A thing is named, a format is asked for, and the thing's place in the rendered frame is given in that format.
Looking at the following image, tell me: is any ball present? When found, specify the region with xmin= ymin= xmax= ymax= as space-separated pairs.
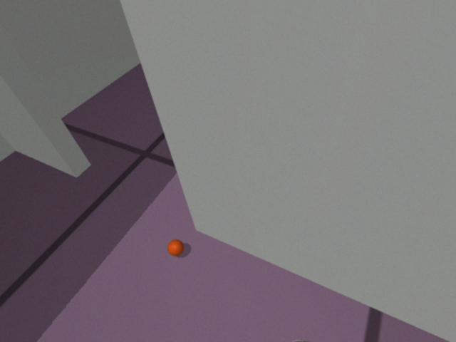
xmin=167 ymin=239 xmax=184 ymax=256

